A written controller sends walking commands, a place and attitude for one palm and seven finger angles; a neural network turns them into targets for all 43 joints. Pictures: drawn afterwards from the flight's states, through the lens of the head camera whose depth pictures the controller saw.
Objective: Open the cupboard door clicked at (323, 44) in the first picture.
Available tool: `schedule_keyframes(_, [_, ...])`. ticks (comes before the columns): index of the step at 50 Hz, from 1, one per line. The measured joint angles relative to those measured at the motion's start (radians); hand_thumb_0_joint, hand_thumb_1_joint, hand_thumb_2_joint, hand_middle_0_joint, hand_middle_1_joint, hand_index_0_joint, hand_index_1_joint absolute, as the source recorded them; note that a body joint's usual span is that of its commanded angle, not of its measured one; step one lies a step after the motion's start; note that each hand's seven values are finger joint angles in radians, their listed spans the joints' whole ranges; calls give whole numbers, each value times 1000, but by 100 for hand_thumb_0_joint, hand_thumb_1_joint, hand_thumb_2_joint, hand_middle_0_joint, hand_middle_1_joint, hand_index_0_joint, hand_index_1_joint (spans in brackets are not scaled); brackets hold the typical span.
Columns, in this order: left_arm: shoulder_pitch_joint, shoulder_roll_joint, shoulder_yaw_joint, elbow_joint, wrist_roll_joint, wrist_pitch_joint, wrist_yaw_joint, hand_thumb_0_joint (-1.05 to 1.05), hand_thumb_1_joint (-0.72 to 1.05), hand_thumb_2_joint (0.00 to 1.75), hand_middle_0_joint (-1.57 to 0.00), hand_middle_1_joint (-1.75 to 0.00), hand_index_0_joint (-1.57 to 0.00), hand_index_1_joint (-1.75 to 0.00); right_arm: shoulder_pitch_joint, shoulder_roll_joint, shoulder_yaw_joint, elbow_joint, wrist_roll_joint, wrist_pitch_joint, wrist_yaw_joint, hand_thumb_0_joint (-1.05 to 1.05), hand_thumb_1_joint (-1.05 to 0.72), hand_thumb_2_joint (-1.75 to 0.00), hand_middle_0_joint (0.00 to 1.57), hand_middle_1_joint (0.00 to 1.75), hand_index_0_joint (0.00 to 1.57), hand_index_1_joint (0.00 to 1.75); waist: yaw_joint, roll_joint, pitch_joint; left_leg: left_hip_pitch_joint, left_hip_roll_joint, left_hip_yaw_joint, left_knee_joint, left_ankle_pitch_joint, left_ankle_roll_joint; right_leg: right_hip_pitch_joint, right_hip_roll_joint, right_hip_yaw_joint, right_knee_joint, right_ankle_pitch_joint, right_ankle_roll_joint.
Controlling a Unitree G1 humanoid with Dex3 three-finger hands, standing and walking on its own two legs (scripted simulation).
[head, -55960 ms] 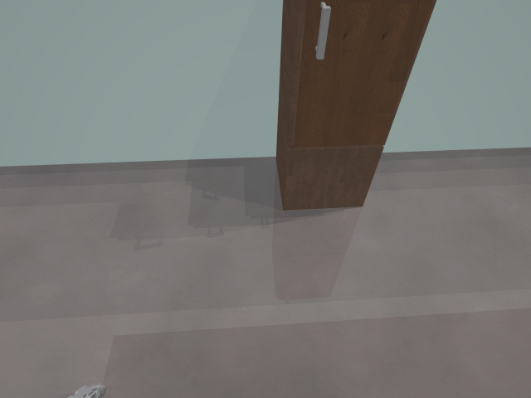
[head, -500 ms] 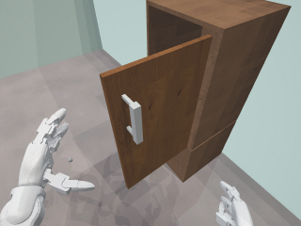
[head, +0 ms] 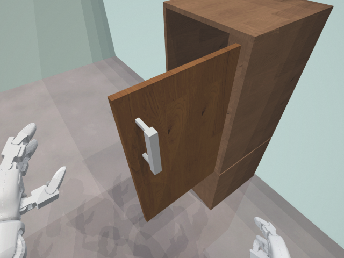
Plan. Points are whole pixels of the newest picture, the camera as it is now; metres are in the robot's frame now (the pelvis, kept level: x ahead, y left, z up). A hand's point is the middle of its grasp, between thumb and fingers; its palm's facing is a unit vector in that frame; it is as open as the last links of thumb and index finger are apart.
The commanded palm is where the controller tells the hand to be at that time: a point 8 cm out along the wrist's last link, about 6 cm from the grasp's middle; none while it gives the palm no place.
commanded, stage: draw the hand back to the body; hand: left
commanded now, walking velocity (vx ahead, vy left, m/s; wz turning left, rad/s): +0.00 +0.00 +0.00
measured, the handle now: (148, 147) +0.33 +0.10 +0.11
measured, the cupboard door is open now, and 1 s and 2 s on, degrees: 92 92 92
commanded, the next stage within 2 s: step back with the hand held close in 0.46 s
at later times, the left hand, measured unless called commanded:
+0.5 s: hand (43, 186) +0.19 +0.26 +0.15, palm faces +0.47 -0.80 -0.38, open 7.4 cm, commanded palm +0.14 +0.29 +0.17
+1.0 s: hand (33, 202) +0.16 +0.26 +0.15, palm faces +0.33 -0.79 -0.52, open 7.4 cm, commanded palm +0.10 +0.30 +0.17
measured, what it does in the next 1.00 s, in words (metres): shifts its weight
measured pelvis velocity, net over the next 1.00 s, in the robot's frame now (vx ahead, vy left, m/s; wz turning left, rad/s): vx -0.06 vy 0.01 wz -0.04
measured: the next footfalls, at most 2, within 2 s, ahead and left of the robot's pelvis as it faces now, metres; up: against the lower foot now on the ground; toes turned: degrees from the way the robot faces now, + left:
right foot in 1.66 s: -0.22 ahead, -0.13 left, +0.00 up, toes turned -3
left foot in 1.86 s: -0.17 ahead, +0.07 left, +0.00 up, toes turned +0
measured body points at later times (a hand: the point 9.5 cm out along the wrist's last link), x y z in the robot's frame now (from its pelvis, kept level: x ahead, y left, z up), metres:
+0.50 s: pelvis -0.01 -0.01 +0.00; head -0.02 -0.03 +0.45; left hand +0.16 +0.30 +0.17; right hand +0.18 -0.23 -0.09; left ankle -0.04 +0.10 -0.74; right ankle -0.01 -0.12 -0.74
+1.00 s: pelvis -0.06 +0.01 -0.01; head -0.03 +0.01 +0.44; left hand +0.14 +0.30 +0.17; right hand +0.11 -0.25 -0.08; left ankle -0.04 +0.10 -0.74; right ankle -0.01 -0.12 -0.74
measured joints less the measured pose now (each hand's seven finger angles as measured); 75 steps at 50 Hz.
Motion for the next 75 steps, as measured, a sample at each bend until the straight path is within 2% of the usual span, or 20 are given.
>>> schedule_keyframes(7, [-21,8,45,27,-6,4,4,0,69,82,-20,-30,-20,-30,-9,-6,-10,2,3,13,-2,1,-90,-90,21,30,20,30,8,0,2,9,6,-4,-9,4,-5,12,6,-4,-14,6,-5])
schedule_keyframes(13, [-27,-8,35,34,-6,5,5,1,82,87,-21,-30,-20,-30,-11,-11,-13,4,3,13,-2,1,-90,-90,21,30,20,30,9,1,7,12,8,-8,-15,10,-7,17,8,-8,-20,10,-8])
schedule_keyframes(30, [-27,-3,36,38,-8,-3,0,1,89,90,-21,-30,-21,-30,-3,0,-12,15,3,6,-2,1,-90,-90,21,30,20,30,3,5,14,19,14,-6,-21,24,-12,24,14,-7,-31,27,-14])
schedule_keyframes(34, [0,14,89,15,-3,-56,-5,1,89,90,-21,-30,-21,-30,-13,-6,-3,-15,7,33,0,1,-90,-90,21,30,20,30,-15,7,2,-33,24,-1,3,20,-11,-16,24,-2,-39,45,-14])
schedule_keyframes(37, [25,27,104,4,4,-80,-3,1,89,90,-21,-30,-21,-30,-24,-14,-11,-38,8,54,0,1,-90,-90,21,30,20,30,-29,5,3,-70,23,13,8,28,-7,-57,23,12,-37,60,-9])
schedule_keyframes(44, [77,60,88,-38,17,-76,2,1,89,90,-21,-30,-21,-30,-32,-27,-38,-77,15,98,-12,1,-90,-90,21,30,20,30,-57,-25,27,-133,4,40,23,50,8,-140,4,39,7,74,8])
schedule_keyframes(53, [109,99,135,-124,33,-95,29,1,89,90,-22,-30,-21,-30,1,-8,-40,-110,11,97,-16,1,-90,-90,21,30,20,30,-70,-78,41,-216,-11,51,108,53,25,-229,-13,49,104,74,19])
schedule_keyframes(61, [70,43,154,-121,75,-119,75,1,89,90,-21,-30,-21,-30,45,12,-30,-97,-28,42,-29,1,-90,-90,21,30,20,30,-71,-63,35,-311,-10,25,260,15,28,-307,-13,28,241,37,12])
schedule_keyframes(66, [40,0,136,-117,73,-119,86,1,89,90,-21,-30,-21,-30,51,16,-27,-45,-32,43,-25,1,-90,-90,21,30,20,30,-75,-68,24,-362,-18,10,333,-117,12,-336,-17,20,256,52,3])
schedule_keyframes(68, [27,8,129,-121,62,-123,79,1,89,90,-21,-30,-21,-30,45,13,-24,-25,-20,48,-17,1,-90,-90,21,30,20,30,-80,-86,36,-358,-23,15,320,-97,8,-335,-26,23,252,66,5])
schedule_keyframes(70, [26,26,132,-127,52,-128,70,1,89,90,-21,-30,-21,-30,44,9,-20,-24,-12,50,-16,1,-90,-90,21,30,20,30,-84,-96,44,-355,-22,26,291,-28,17,-346,-28,27,263,43,5])
schedule_keyframes(72, [32,43,144,-130,53,-133,69,1,89,90,-21,-30,-21,-30,49,6,-26,-34,-20,34,-21,1,-90,-90,21,30,20,30,-95,-64,47,-363,8,13,261,94,36,-380,18,38,404,-99,10])
schedule_keyframes(73, [33,58,153,-132,53,-134,72,1,89,90,-21,-30,-21,-30,52,15,-33,-32,-24,22,-23,1,-90,-90,21,30,20,30,-101,-55,49,-367,17,2,250,125,36,-391,45,50,511,-152,8])
schedule_keyframes(75, [37,82,174,-122,46,-148,73,1,89,90,-22,-30,-21,-30,57,34,-41,-15,-20,0,-14,1,-90,-90,21,30,20,30,-96,-49,40,-368,32,-9,212,141,26,-382,76,56,655,-200,9])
